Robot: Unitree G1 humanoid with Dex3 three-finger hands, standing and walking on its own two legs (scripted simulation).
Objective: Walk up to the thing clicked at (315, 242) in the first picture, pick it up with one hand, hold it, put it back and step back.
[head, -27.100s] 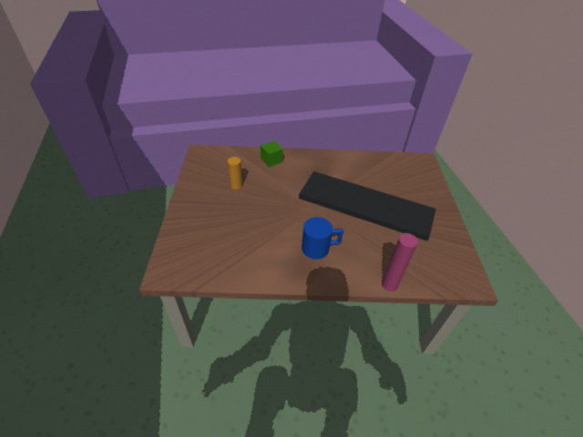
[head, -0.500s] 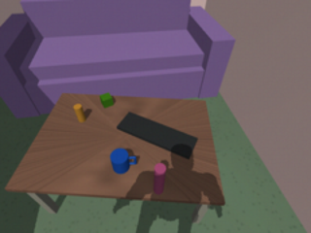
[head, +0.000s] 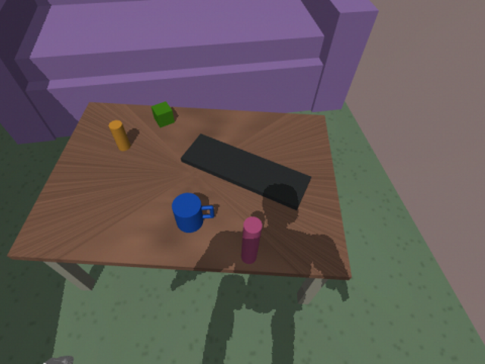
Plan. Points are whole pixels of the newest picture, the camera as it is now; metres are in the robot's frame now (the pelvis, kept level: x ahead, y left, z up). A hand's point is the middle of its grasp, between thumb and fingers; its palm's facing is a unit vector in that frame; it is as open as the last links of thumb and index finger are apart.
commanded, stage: step back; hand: left
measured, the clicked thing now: (194, 212) +0.55 +0.14 -0.31
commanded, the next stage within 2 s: none
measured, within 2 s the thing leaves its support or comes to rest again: neither
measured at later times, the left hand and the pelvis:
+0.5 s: hand out of the picture +0.05 +0.29 -0.17, palm faces -0.12 -0.91 -0.39, open 7.4 cm; pelvis -0.07 +0.03 -0.02, yaw -5 degrees
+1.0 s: hand out of the picture -0.05 +0.30 -0.16, palm faces -0.04 -0.94 -0.35, open 7.4 cm; pelvis -0.19 +0.05 +0.00, yaw -1 degrees
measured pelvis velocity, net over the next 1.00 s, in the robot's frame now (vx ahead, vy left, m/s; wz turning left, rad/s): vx -0.19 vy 0.05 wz -0.03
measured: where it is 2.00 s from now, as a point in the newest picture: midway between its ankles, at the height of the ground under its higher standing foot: outside the picture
